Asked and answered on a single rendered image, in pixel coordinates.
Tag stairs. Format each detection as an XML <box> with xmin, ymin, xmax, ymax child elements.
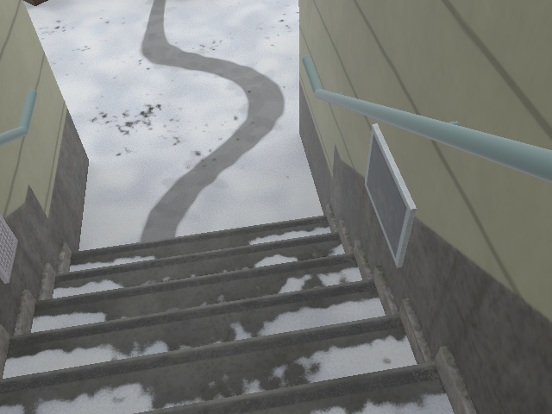
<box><xmin>0</xmin><ymin>215</ymin><xmax>454</xmax><ymax>414</ymax></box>

